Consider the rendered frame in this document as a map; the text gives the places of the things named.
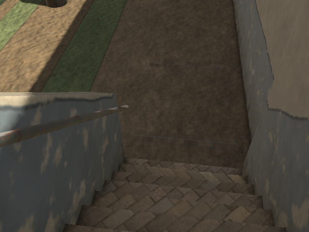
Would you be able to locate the stairs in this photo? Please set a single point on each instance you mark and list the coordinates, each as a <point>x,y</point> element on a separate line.
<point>147,195</point>

